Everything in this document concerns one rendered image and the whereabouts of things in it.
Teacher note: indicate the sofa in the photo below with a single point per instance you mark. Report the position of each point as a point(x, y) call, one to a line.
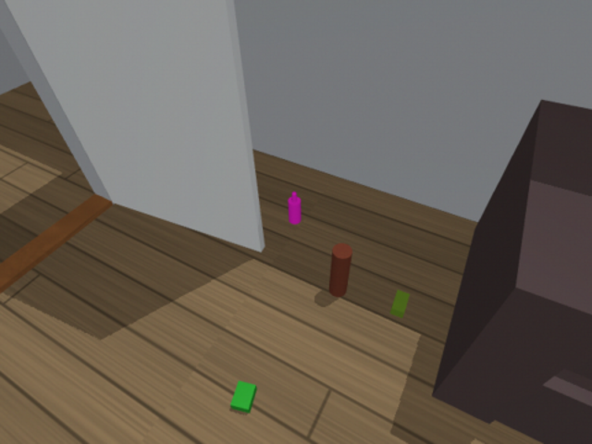
point(519, 347)

